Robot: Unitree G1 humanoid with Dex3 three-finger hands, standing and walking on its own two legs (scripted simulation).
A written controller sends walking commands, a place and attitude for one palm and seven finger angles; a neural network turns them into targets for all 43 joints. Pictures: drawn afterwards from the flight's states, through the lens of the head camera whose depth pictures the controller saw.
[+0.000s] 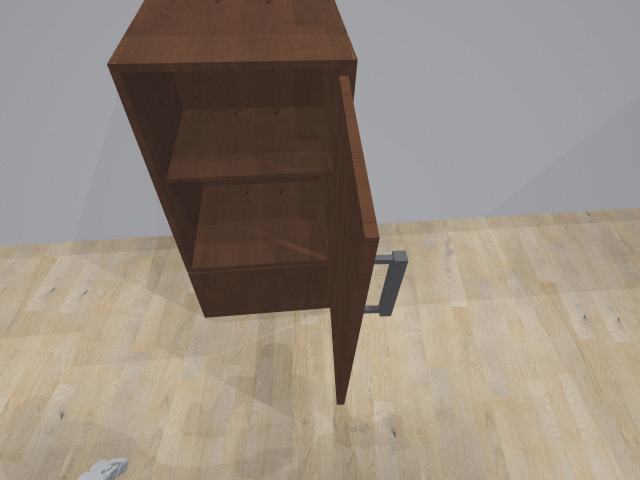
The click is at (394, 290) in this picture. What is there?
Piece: cupboard door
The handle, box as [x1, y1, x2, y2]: [364, 251, 407, 315]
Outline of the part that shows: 405,251 392,251 391,255 376,255 374,263 388,263 389,266 379,304 365,306 364,313 378,312 380,315 390,315 407,263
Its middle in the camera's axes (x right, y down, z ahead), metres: +0.09 +0.08 +0.63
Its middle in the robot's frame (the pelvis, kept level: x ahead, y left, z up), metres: +0.42 -0.07 -0.04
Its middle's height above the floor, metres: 0.72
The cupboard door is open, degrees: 86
